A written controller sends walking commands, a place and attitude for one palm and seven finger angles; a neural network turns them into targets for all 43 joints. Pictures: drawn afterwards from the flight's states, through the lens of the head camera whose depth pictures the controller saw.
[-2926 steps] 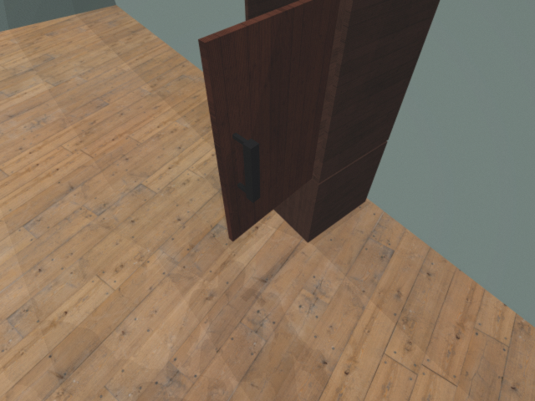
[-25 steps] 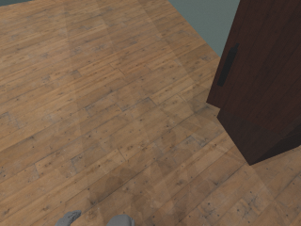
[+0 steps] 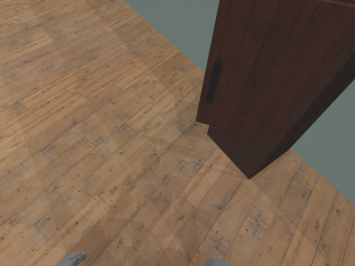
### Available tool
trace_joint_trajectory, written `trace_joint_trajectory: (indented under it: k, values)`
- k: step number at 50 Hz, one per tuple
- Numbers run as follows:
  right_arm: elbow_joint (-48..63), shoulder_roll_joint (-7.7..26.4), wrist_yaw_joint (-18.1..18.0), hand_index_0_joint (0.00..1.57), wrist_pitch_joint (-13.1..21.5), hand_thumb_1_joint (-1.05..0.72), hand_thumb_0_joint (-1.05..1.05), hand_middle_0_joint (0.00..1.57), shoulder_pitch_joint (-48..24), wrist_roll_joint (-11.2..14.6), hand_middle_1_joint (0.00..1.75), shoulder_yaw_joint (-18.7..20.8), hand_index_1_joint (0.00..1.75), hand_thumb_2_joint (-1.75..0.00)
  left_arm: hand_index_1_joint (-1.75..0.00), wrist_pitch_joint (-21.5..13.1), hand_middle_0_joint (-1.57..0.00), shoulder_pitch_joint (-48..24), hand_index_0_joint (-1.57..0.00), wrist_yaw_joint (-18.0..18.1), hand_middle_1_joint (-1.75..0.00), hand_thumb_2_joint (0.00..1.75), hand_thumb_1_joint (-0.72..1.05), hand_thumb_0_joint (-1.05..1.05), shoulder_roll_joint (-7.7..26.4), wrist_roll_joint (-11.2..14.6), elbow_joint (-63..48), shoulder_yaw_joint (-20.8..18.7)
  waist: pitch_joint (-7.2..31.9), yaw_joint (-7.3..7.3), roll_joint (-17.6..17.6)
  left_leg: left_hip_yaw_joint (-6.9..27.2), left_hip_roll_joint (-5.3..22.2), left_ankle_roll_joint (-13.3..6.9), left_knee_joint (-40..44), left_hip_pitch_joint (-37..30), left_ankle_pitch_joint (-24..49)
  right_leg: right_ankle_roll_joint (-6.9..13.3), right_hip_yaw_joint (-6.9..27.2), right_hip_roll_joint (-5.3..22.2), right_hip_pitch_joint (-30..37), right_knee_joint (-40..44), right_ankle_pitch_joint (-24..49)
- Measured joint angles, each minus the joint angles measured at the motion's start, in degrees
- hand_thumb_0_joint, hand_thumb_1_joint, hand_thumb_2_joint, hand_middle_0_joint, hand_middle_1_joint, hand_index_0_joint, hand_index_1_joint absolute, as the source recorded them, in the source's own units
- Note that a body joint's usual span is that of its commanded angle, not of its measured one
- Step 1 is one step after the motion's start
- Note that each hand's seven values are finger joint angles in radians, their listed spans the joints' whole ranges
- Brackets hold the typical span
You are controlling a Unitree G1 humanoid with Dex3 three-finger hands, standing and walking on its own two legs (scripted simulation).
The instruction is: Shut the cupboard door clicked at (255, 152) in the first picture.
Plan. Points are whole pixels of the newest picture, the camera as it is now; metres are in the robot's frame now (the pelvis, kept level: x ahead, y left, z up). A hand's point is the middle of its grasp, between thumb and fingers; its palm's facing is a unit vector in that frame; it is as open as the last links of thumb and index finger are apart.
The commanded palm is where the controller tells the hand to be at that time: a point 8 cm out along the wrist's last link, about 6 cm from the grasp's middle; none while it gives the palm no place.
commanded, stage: turn to face it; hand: left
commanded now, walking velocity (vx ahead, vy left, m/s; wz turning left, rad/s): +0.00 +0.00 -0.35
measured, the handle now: (214, 79) +0.72 -0.10 -0.05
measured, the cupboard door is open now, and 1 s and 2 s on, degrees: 37 37 37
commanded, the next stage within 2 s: take the last steps up to it in 0.30 s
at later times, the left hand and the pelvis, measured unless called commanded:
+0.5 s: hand out of the picture +0.13 +0.17 -0.19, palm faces -0.14 -0.97 -0.18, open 7.3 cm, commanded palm none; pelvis +0.03 -0.01 -0.01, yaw -10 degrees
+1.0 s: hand (155, 235) +0.21 +0.07 -0.17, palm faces -0.22 -0.96 -0.19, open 7.3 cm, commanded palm none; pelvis +0.11 -0.09 +0.00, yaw -14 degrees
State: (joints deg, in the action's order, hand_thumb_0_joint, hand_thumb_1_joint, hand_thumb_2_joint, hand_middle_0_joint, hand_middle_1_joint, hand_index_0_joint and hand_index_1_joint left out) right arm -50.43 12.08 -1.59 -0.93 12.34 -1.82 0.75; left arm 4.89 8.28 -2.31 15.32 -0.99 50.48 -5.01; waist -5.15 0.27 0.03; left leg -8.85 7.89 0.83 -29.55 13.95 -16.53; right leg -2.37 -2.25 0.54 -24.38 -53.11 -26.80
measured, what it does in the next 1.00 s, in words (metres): walks ahead: right foot, then left foot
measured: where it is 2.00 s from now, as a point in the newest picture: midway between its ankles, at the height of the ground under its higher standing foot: (199, 264)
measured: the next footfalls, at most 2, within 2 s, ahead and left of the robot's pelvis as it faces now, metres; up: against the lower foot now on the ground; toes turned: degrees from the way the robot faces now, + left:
right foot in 0.10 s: +0.03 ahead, -0.14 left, +0.00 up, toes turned -6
left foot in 0.44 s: +0.10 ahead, +0.10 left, +0.00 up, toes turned -6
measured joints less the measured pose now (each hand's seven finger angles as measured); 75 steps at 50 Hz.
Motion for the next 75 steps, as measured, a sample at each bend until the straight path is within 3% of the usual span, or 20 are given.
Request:
trace_joint_trajectory:
  k: [6, 9, 12, 17, 22, 25, 28, 30, 35, 41, 44, 46, 48, 52, 56, 59, 63, 67, 70, 75]
  values:
    - [-2.22, 1.80, 0.65, 0.20, -1.16, -0.91, 0.01, 0.20, 2.52, 0.63, 0.30, 1.39, 0.30, -0.90, -0.30, -1.88, -0.20, -0.58, -0.20, 0.16, -0.30, 0.90, 0.91, 0.00, -0.57, -0.26, -0.61, 1.07, 1.08, 1.07, 1.46, -2.21, 1.55, 2.15, -8.19, 1.79, -5.49, 2.55, -0.90, 0.22, 8.62, 20.53, 9.06]
    - [-3.90, 3.55, 0.05, 0.20, -2.96, -0.91, 0.01, 0.20, 1.37, 1.08, 0.30, 2.10, 0.30, -0.90, -0.30, -3.08, -0.20, -0.62, -0.20, 1.19, -0.30, 0.90, 0.91, 0.00, -2.46, -0.19, 0.06, 2.02, 0.79, 1.39, 3.77, 4.40, -0.91, 2.67, -23.57, 7.95, -13.79, 3.40, -0.30, -0.88, 7.75, 18.84, 7.49]
    - [-4.40, 3.61, -0.02, 0.20, -3.05, -0.91, 0.01, 0.20, 0.46, 1.14, 0.30, 2.09, 0.29, -0.90, -0.30, -3.00, -0.20, 0.29, -0.20, 2.04, -0.30, 0.90, 0.91, 0.00, -3.48, -0.13, 0.68, 2.45, 1.01, 1.36, 3.29, 6.16, -3.08, 3.30, -31.61, 12.15, -11.42, 3.40, 1.12, -0.92, 8.84, 21.64, 9.48]
    - [-3.74, 1.92, 0.44, 0.20, -2.45, -0.91, 0.01, 0.20, -0.06, 1.18, 0.29, 1.59, 0.29, -0.90, -0.30, -2.74, -0.20, 1.86, -0.20, 2.27, -0.30, 0.89, 0.91, 0.00, -3.99, -0.35, 2.12, 2.70, 2.12, 1.01, 1.24, 6.15, -4.31, 3.66, -24.58, 11.99, -8.09, 3.24, 2.89, -0.99, 10.36, 24.97, 11.05]
    - [-3.01, 0.26, 0.39, 0.20, -0.86, -0.91, 0.01, 0.20, 0.02, 1.21, 0.30, 0.66, 0.29, -0.90, -0.30, -2.24, -0.21, 3.48, -0.21, 2.35, -0.30, 0.89, 0.91, 0.00, -3.92, -0.03, 3.38, 2.19, 3.20, 0.22, -0.09, 6.20, -4.83, 2.43, -4.46, 4.60, 0.52, 2.04, 4.51, -2.00, 9.62, 22.24, 9.34]
    - [-3.20, -1.21, 0.25, 0.20, 0.15, -0.91, 0.01, 0.20, 0.56, 0.14, 0.30, -0.22, 0.29, -0.90, -0.30, -1.26, -0.21, 4.26, -0.20, 2.00, -0.30, 0.89, 0.91, 0.00, -3.07, 0.00, 4.25, 1.58, 3.87, 0.34, -1.59, 5.01, -4.74, -0.88, -4.96, 4.15, -1.04, 2.60, 4.62, -2.29, 5.60, 10.88, 0.12]
    - [-3.27, -2.35, 0.10, 0.20, 0.98, -0.91, 0.00, 0.20, 2.55, -0.35, 0.30, -0.78, 0.30, -0.90, -0.30, -0.84, -0.20, 4.72, -0.20, 0.95, -0.30, 0.90, 0.91, 0.00, -2.30, -0.63, 5.17, 0.87, 4.43, 0.70, -1.92, 4.12, -3.97, -1.06, -1.67, 1.72, -0.30, 2.56, 3.23, -2.26, 0.53, -3.33, 0.60]
    - [-3.84, -2.72, 0.01, 0.20, 1.40, -0.91, 0.00, 0.20, 3.96, -0.39, 0.30, -0.86, 0.30, -0.90, -0.30, -1.06, -0.20, 4.83, -0.20, 0.33, -0.30, 0.90, 0.91, 0.00, -2.00, -0.70, 5.38, 0.56, 4.54, 0.69, -1.83, 3.52, -3.52, -0.75, 1.54, -0.30, 0.98, 2.27, 2.36, -1.45, -1.44, -6.73, 3.28]
    - [-6.26, -2.48, 0.10, 0.20, 1.96, -0.91, 0.00, 0.20, 6.96, -0.43, 0.30, -0.09, 0.30, -0.90, -0.30, -1.37, -0.20, 4.36, -0.20, -0.53, -0.30, 0.90, 0.91, 0.00, -2.06, -0.67, 5.58, 0.53, 4.36, 1.25, -0.71, 1.93, -2.12, 0.25, 6.56, -4.04, 2.20, 1.81, 0.74, 0.90, -2.06, 0.33, 7.05]
    - [-9.57, -0.85, 0.64, 0.20, 1.15, -0.91, 0.00, 0.20, 10.00, -0.27, 0.30, 1.32, 0.30, -0.90, -0.30, -2.90, -0.20, 2.74, -0.20, -1.06, -0.30, 0.90, 0.91, 0.00, -2.54, -0.66, 5.71, 0.98, 3.71, 2.81, 0.77, 0.98, 0.14, 2.87, 2.38, -5.34, -2.33, 2.60, -1.38, 1.29, 5.37, 20.54, 10.45]
    - [-11.43, 0.46, 0.90, 0.20, -0.28, -0.91, 0.01, 0.20, 10.15, 0.40, 0.30, 1.73, 0.30, -0.90, -0.30, -5.09, -0.20, 1.81, -0.20, -0.05, -0.30, 0.90, 0.91, 0.00, -3.73, -0.43, 6.19, 1.29, 3.21, 2.30, 2.37, 4.28, 0.55, 1.28, -12.81, 0.26, -11.76, 3.70, -1.94, 0.10, 6.91, 21.54, 11.40]
    - [-12.18, 0.94, 0.91, 0.20, -1.01, -0.91, 0.01, 0.20, 8.90, 0.43, 0.30, 1.94, 0.29, -0.90, -0.30, -5.76, -0.20, 2.22, -0.20, 0.85, -0.30, 0.90, 0.91, 0.00, -4.93, -0.21, 6.61, 1.66, 3.01, 2.01, 2.81, 5.77, -0.70, 0.61, -23.20, 5.23, -12.34, 3.93, -2.65, -0.37, 8.89, 22.76, 11.07]
    - [-11.79, 0.90, 1.08, 0.20, -0.83, -0.91, 0.01, 0.20, 7.47, 0.30, 0.30, 2.03, 0.29, -0.90, -0.30, -6.04, -0.20, 3.37, -0.20, 1.54, -0.30, 0.90, 0.91, 0.00, -5.72, -0.22, 7.30, 2.00, 3.27, 1.76, 2.17, 5.14, -1.59, 0.57, -27.30, 9.05, -10.26, 4.16, -2.87, -0.50, 11.34, 25.71, 11.55]
    - [-9.24, -0.21, 1.49, 0.20, 0.22, -0.91, 0.01, 0.20, 4.41, 0.24, 0.29, 1.94, 0.29, -0.90, -0.30, -6.28, -0.20, 5.82, -0.20, 2.33, -0.30, 0.89, 0.93, 0.00, -5.65, -0.33, 9.61, 2.15, 3.88, 1.60, 0.70, 3.20, -2.31, 0.90, -21.51, 12.31, -5.26, 4.15, -3.45, -1.04, 15.34, 30.28, 11.89]
    - [-7.25, -1.68, 1.69, 0.20, 1.80, -0.91, 0.01, 0.20, 1.74, 0.28, 0.29, 1.21, 0.29, -0.90, -0.30, -6.07, -0.20, 8.05, -0.20, 2.19, -0.30, 0.90, 0.93, 0.00, -5.46, -0.13, 11.85, 2.40, 3.72, 0.80, -0.33, 2.24, -3.34, 0.76, -7.34, 8.83, 1.19, 3.68, -3.55, -1.79, 17.79, 29.09, 8.78]
    - [-6.65, -2.90, 1.33, 0.20, 3.37, -0.91, 0.00, 0.20, 0.59, -0.23, 0.29, 0.47, 0.29, -0.90, -0.30, -5.13, -0.20, 9.50, -0.20, 2.12, -0.30, 0.90, 0.92, 0.00, -5.28, 0.25, 12.87, 2.44, 3.88, 0.40, -1.75, 1.71, -4.21, -2.73, -5.43, 6.68, 2.24, 4.05, -2.31, -1.20, 14.56, 17.62, 1.76]
    - [-6.13, -3.89, -0.22, 0.20, 3.72, -0.93, 0.00, 0.20, 0.88, -0.12, 0.30, 0.14, 0.29, -0.90, -0.30, -4.08, -0.20, 8.15, -0.20, 1.94, -0.30, 0.90, 0.92, 0.00, -5.23, -0.11, 13.03, 2.56, 3.43, 0.49, -2.41, 0.96, -4.78, -2.47, -2.53, 3.21, 1.10, 3.83, -0.63, -0.19, 5.07, -1.56, -0.27]
    - [-8.18, -3.24, -0.85, 0.20, 2.59, -0.94, 0.00, 0.20, 1.35, 0.24, 0.30, -0.46, 0.30, -0.90, -0.30, -3.86, -0.20, 5.04, -0.20, 2.64, -0.30, 0.90, 0.93, 0.01, -5.42, 0.10, 11.19, 2.70, 2.09, 0.14, -1.47, 2.03, -4.88, -1.85, 2.05, -0.59, 2.42, 2.31, -0.11, 1.42, 4.12, 8.91, 5.24]
    - [-9.84, -3.44, -0.66, 0.20, 0.92, -0.93, 0.00, 0.20, 1.28, 0.93, 0.30, -0.22, 0.30, -0.90, -0.30, -4.07, -0.20, 4.02, -0.20, 2.81, -0.30, 0.90, 0.93, 0.01, -4.26, 0.04, 9.61, 2.67, 1.56, -0.39, -1.97, 2.10, -4.96, -0.51, 0.75, -1.61, 0.68, 2.20, 1.05, 2.34, 6.46, 20.30, 15.73]
    - [-9.71, -2.09, -0.01, 0.20, -1.76, -0.92, 0.00, 0.20, -0.23, 1.51, 0.30, 1.49, 0.30, -0.90, -0.30, -3.91, -0.20, 2.33, -0.20, 3.15, -0.30, 0.90, 0.93, 0.00, -4.40, -0.42, 8.90, 2.85, 1.17, 0.27, 0.23, 4.20, -4.65, 0.80, -6.86, 0.95, -6.17, 2.38, 0.49, 1.46, 6.97, 20.02, 10.53]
